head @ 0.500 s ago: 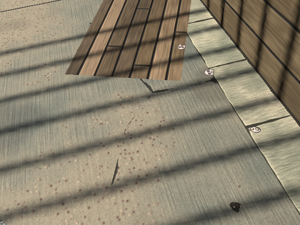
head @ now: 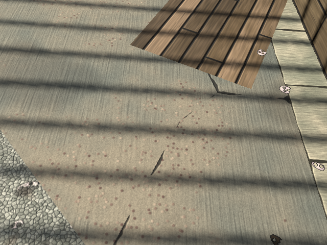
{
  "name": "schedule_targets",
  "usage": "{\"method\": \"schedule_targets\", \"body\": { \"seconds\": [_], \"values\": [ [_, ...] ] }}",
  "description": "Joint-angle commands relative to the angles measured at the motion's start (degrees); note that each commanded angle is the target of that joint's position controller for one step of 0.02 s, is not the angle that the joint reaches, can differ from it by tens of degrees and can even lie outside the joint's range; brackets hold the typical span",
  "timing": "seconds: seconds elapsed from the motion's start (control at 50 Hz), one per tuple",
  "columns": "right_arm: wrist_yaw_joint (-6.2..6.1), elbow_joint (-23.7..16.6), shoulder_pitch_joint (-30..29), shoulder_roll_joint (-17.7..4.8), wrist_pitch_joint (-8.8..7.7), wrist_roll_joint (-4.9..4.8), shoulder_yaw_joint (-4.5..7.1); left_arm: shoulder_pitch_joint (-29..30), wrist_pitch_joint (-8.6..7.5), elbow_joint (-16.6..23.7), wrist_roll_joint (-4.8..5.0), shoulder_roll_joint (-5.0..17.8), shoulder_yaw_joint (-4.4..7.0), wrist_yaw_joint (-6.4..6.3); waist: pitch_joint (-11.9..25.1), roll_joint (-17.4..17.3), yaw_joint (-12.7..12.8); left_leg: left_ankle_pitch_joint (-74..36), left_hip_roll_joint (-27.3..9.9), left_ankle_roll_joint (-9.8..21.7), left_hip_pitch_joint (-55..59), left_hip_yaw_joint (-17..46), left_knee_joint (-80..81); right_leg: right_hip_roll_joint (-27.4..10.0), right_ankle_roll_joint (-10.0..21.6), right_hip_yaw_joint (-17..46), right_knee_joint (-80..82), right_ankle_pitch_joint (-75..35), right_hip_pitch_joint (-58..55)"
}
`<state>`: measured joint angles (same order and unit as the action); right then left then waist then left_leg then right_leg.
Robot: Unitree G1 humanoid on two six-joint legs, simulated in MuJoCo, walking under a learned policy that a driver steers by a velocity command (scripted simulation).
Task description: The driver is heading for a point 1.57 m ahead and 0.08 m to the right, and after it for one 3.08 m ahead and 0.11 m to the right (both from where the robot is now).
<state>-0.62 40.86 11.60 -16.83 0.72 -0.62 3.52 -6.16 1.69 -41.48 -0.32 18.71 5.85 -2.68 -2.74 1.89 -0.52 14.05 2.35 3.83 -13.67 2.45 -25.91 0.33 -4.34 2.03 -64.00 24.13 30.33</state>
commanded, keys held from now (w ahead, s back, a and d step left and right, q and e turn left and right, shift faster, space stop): q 0.20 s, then no key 0.18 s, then e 0.62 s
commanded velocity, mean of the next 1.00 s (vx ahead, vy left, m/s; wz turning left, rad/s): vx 0.00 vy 0.00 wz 0.00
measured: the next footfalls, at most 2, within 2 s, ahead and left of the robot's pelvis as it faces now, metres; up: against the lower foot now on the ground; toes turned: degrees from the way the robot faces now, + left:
right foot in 0.34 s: +0.08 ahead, -0.14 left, +0.00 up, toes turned +16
left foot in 0.64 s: +0.00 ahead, +0.10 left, +0.00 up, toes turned +3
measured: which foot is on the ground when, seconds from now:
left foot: down 0.00-0.34, up 0.36-0.62, down 0.64-1.00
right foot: up 0.00-0.32, down 0.34-0.68, up 0.70-0.98, down 1.00-1.00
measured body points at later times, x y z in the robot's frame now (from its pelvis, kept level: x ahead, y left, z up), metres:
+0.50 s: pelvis +0.01 -0.04 +0.00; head +0.04 -0.05 +0.45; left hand +0.10 +0.25 -0.10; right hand +0.23 -0.27 -0.11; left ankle -0.05 +0.09 -0.71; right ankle +0.04 -0.15 -0.74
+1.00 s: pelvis +0.00 -0.06 -0.02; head +0.04 -0.07 +0.43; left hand +0.18 +0.22 -0.10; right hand +0.11 -0.35 -0.13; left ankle -0.04 +0.10 -0.74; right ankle +0.00 -0.16 -0.75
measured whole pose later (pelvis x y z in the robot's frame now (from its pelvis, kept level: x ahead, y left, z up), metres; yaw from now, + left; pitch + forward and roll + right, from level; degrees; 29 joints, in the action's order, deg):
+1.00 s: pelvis +0.00 -0.06 -0.02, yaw -4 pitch +1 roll +1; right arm -1.8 41.2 10.1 -17.6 0.9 -1.1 4.6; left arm -9.0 3.2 -36.2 1.4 18.3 4.3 1.3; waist -3.4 -0.8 -0.9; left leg 20.2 -5.5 -3.0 -12.0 -5.2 -31.9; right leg -0.5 -0.4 -1.8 -34.0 15.6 18.0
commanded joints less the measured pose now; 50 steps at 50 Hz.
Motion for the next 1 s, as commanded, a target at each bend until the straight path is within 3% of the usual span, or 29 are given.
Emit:
{"method": "schedule_targets", "body": {
  "seconds": [0.02,0.14,0.2,0.28,0.32,0.34,0.36,0.38,0.4,0.42,0.46,0.5,0.54,0.58,0.62,0.64,0.66,0.68,0.7,0.72,0.74,0.78,0.82,0.88,0.92,0.96,0.98,1.0],
  "values": [
    [-0.86,-4.6,-1.1,-9.5,-0.51,-0.11,2.44,1.0,-1.11,3.9,0.38,3.3,0.73,-0.17,7.7,-7.4,0.3,-30.5,-13.5,9.7,11.9,14.6,5.8,-0.3,-1.2,2.3,2.5,-3.9,5.8],
    [-1.34,-5.7,-1.3,-11.2,0.45,-0.08,3.12,3.1,-1.89,4.7,0.51,3.1,0.49,0.1,5.5,-10.1,-1.0,-16.3,-12.0,9.3,7.4,19.5,6.0,0.7,-1.9,3.5,16.2,-5.1,1.1],
    [-1.01,-6.4,-2.3,-11.4,0.81,0.0,3.31,3.0,-2.71,4.9,0.74,3.4,0.56,0.68,5.7,-10.9,-1.2,-15.9,-11.6,9.4,5.3,22.7,4.9,1.6,-1.3,3.8,20.8,-3.8,-2.8],
    [-0.79,-7.0,-3.9,-10.0,1.33,-0.07,2.67,0.4,-3.72,4.4,1.01,3.5,0.43,1.87,8.1,-11.5,-0.8,-24.2,-11.7,8.6,6.4,24.8,0.9,1.4,0.2,2.4,28.6,-4.5,-9.1],
    [-1.1,-7.2,-5.1,-8.7,1.65,-0.71,2.03,-2.5,-4.26,3.6,0.73,2.8,0.29,2.5,8.0,-10.6,1.6,-21.1,-9.2,5.6,4.1,24.2,-1.2,1.0,2.1,1.4,42.0,-15.9,-17.0],
    [-1.22,-6.9,-3.0,-7.0,1.46,-0.15,1.48,-2.8,-4.37,3.9,-0.13,4.5,0.49,2.41,8.6,-7.4,0.9,-12.6,-6.8,2.6,0.9,22.3,-3.5,-3.8,3.9,5.4,44.3,-23.3,-22.5],
    [-1.05,-6.8,0.6,-4.4,1.01,1.41,0.6,-1.9,-4.17,5.2,-1.25,8.1,0.79,2.09,9.6,5.2,-2.2,5.6,-0.1,-0.8,-4.7,14.8,-13.0,-14.2,8.8,16.2,44.8,-37.3,-27.2],
    [-1.15,-7.7,-0.4,-6.5,0.64,0.79,1.34,-1.9,-4.13,4.2,-2.51,7.3,0.3,2.31,7.1,12.7,-2.4,22.4,3.9,-3.9,-10.5,9.2,-19.1,-21.1,18.9,25.0,45.3,-41.5,-23.3],
    [-1.52,-6.6,-0.3,-9.7,0.52,1.09,2.23,-0.9,-4.58,4.7,-1.93,4.1,-0.72,2.56,6.8,8.5,-1.1,23.7,1.2,-6.3,-9.9,9.5,-27.1,-21.5,21.6,25.4,46.4,-36.9,-20.9],
    [-1.54,-5.8,-0.9,-9.6,0.67,0.96,2.51,0.3,-4.78,4.4,-1.36,2.7,-1.36,2.59,6.4,6.5,-1.4,20.8,0.3,-7.5,-9.6,9.4,-29.6,-18.1,19.7,22.2,46.2,-32.7,-20.5],
    [-1.53,-4.2,-0.3,-6.1,1.42,1.67,1.76,2.8,-4.7,3.9,0.12,2.3,-1.97,2.86,5.0,6.1,-2.0,15.9,-2.6,-9.9,-8.8,6.9,-25.2,-13.3,15.6,17.6,45.7,-27.6,-20.3],
    [-1.14,-4.2,-2.6,-3.5,0.92,1.27,0.92,1.7,-3.5,3.4,0.61,5.0,-1.18,2.63,3.9,7.2,-0.7,13.8,-1.8,-10.5,-5.9,2.8,-16.4,-9.1,14.2,14.2,43.9,-30.8,-19.8],
    [-1.36,-4.3,-4.0,-4.1,0.36,0.23,1.28,-1.7,-2.43,3.3,0.83,7.9,-0.09,2.23,5.1,8.3,1.3,11.2,0.0,-10.1,-5.3,1.0,-10.8,-9.0,15.2,16.3,42.4,-33.0,-23.1],
    [-1.62,-3.5,-2.9,-4.8,0.13,-0.36,1.72,-1.8,-1.82,3.6,1.5,8.3,0.15,1.93,6.2,8.9,1.0,7.3,0.7,-9.1,-3.7,0.5,-4.3,-9.3,15.5,19.0,41.9,-32.2,-24.6],
    [-1.48,-2.5,-0.9,-5.1,-0.26,-0.08,2.03,-0.9,-1.31,4.2,2.28,7.7,0.12,1.48,6.8,8.5,-0.3,-0.8,0.7,-7.0,1.9,0.2,4.1,-8.4,14.0,19.9,40.9,-31.0,-22.2],
    [-1.45,-2.6,-0.1,-6.3,-0.49,0.4,2.42,-1.1,-1.3,4.4,2.24,7.0,-0.02,1.23,7.9,6.8,-0.4,-4.9,-1.7,-5.6,7.0,1.4,4.1,-7.6,12.2,19.3,39.6,-28.8,-18.1],
    [-1.5,-2.3,1.2,-9.4,-0.48,1.18,3.32,-0.5,-1.59,5.6,1.82,5.1,-0.5,1.17,8.9,-0.1,0.0,-9.5,-6.5,-2.6,10.2,4.5,1.9,-4.7,9.4,14.8,35.8,-24.1,-12.6],
    [-1.3,-1.9,1.2,-10.6,-0.17,1.59,3.95,-0.3,-1.81,6.1,1.78,3.6,-0.85,1.37,7.3,-9.5,0.5,-11.8,-10.7,1.9,10.1,9.4,3.8,1.2,6.4,7.5,30.1,-13.3,-7.3],
    [-1.17,-2.6,0.8,-9.9,-0.12,2.1,3.74,-0.8,-1.85,6.1,1.52,4.2,-0.76,1.56,5.9,-14.4,-0.5,-16.1,-17.9,7.1,10.3,16.1,7.0,3.5,4.4,3.7,23.6,-1.9,-2.6],
    [-1.51,-3.5,-0.2,-8.5,-0.41,2.56,3.23,-0.8,-1.75,6.0,1.52,5.9,0.08,1.66,5.4,-15.3,-1.2,-22.2,-23.1,11.2,10.3,19.6,8.1,2.7,3.2,2.5,11.5,10.2,0.9],
    [-1.84,-4.0,-1.2,-7.5,-0.82,2.35,2.69,-1.8,-1.34,5.5,1.7,7.0,0.9,1.7,4.6,-11.9,-0.5,-27.3,-24.1,12.3,9.4,18.8,7.6,1.5,2.3,3.4,2.2,12.1,2.8],
    [-2.06,-4.1,-4.5,-7.2,-1.42,0.9,2.53,-3.7,-0.11,4.7,1.77,5.0,0.65,1.86,3.0,-8.3,1.5,-29.3,-20.6,9.0,9.4,11.2,5.9,-0.7,1.0,3.9,0.7,6.7,4.5],
    [-2.14,-3.5,-3.8,-8.2,-1.02,0.7,2.89,-1.9,0.3,5.7,1.67,3.1,-0.21,2.25,2.7,-9.6,0.1,-30.4,-18.2,8.2,10.1,6.5,5.9,-1.2,-0.3,0.7,4.5,2.5,3.9],
    [-2.17,-3.3,-3.2,-9.6,-0.05,0.63,3.46,0.4,0.41,8.3,1.9,2.4,-1.01,3.59,4.8,-11.8,-1.5,-29.6,-17.6,7.7,9.6,2.1,5.0,-2.1,0.0,-2.7,15.2,0.1,-3.0],
    [-1.84,-3.1,-2.6,-10.9,0.14,0.08,3.86,-0.3,0.66,9.1,2.02,4.0,-0.54,4.21,5.6,-12.5,-1.5,-28.6,-18.8,7.3,9.3,1.6,3.7,-1.5,1.0,-4.6,21.0,-1.2,-6.9],
    [-1.47,-3.0,-3.5,-11.2,-0.13,-1.01,3.88,-3.5,1.04,8.7,1.78,4.7,0.08,4.39,5.9,-11.5,0.5,-25.1,-18.8,5.3,7.3,0.0,0.1,0.0,3.1,-6.8,30.4,-8.0,-12.6],
    [-1.24,-2.5,-2.7,-10.1,-0.5,-1.36,3.56,-6.2,1.17,7.9,1.49,5.4,0.65,4.02,6.5,-9.9,1.7,-20.5,-17.1,2.9,4.5,-2.1,-4.2,1.6,4.8,-6.9,36.1,-13.0,-18.2],
    [-0.8,-1.4,1.0,-7.8,-0.96,-0.26,2.97,-8.8,1.09,7.8,1.46,8.6,1.82,3.23,8.0,-1.8,1.9,-10.7,-13.5,-1.7,-2.9,-6.9,-14.4,-1.6,7.4,0.1,40.1,-26.5,-27.6]
  ]
}}
Keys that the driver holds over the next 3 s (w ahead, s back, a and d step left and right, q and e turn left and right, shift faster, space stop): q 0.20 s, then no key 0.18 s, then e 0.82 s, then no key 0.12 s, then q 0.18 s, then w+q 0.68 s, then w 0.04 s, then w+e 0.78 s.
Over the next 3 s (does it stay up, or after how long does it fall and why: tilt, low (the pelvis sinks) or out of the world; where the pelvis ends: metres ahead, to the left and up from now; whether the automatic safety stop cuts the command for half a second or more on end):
stays up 0.71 0.03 0.00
